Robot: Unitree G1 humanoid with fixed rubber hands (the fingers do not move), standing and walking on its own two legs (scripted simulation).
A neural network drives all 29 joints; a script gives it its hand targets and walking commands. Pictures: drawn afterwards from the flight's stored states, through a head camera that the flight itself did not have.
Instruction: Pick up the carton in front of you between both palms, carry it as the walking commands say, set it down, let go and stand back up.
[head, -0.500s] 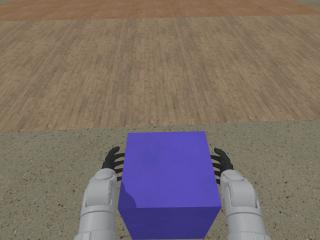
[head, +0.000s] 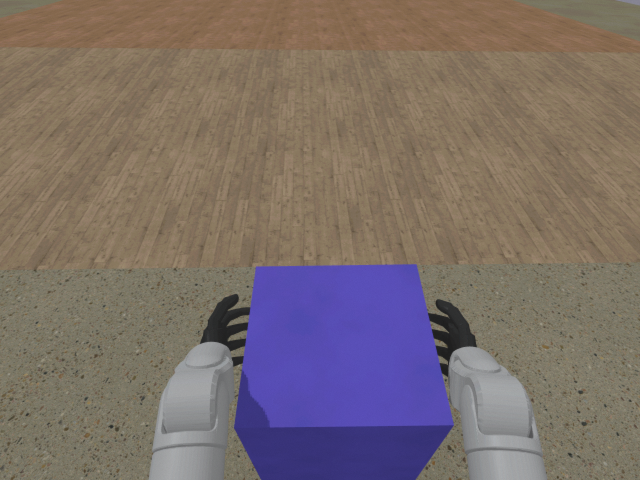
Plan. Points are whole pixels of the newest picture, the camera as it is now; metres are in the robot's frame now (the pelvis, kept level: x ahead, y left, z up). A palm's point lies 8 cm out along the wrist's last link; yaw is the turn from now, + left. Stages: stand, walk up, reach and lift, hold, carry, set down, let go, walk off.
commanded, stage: carry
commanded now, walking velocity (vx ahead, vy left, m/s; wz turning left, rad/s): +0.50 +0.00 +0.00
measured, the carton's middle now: (337, 380) +0.29 -0.01 +0.00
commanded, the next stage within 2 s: none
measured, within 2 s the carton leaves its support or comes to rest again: neither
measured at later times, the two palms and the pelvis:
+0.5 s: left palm (219, 237) +0.49 +0.18 +0.09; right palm (404, 235) +0.50 -0.12 +0.09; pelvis +0.23 +0.02 +0.00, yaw +0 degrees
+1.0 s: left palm (252, 150) +0.83 +0.17 +0.08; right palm (381, 155) +0.82 -0.13 +0.08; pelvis +0.56 +0.02 -0.01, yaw +0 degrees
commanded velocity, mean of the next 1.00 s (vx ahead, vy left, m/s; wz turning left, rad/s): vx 0.50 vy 0.00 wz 0.00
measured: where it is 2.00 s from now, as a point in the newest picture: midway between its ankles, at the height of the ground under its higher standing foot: (310, 291)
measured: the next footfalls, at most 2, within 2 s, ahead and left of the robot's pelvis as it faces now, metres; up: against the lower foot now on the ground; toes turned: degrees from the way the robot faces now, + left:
right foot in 0.20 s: +0.13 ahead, -0.11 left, +0.00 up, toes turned -10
left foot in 0.54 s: +0.41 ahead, +0.13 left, +0.00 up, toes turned +12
